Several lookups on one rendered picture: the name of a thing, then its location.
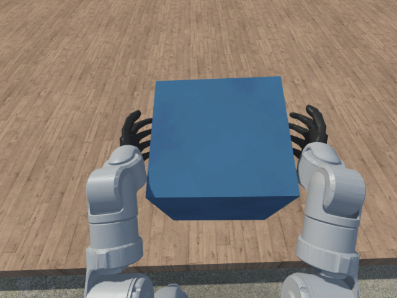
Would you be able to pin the robot right forearm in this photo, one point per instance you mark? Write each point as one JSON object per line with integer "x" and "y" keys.
{"x": 335, "y": 196}

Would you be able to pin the robot left upper arm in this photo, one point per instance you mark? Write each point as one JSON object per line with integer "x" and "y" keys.
{"x": 131, "y": 285}

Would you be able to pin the right robot hand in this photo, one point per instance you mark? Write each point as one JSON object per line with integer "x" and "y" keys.
{"x": 316, "y": 132}

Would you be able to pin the carton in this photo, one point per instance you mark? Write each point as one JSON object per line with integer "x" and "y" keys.
{"x": 221, "y": 149}

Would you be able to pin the left robot shin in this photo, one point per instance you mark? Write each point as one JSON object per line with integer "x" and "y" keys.
{"x": 174, "y": 285}

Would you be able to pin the robot left forearm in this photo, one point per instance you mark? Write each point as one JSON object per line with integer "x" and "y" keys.
{"x": 112, "y": 214}

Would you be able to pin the left robot hand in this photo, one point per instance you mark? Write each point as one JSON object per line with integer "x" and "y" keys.
{"x": 130, "y": 135}

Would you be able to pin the robot right upper arm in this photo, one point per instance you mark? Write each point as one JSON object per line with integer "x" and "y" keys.
{"x": 302, "y": 285}

